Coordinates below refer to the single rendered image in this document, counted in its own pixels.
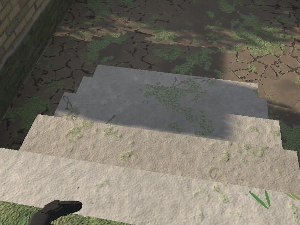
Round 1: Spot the robot left hand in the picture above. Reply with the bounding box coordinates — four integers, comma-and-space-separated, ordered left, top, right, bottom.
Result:
27, 200, 83, 225

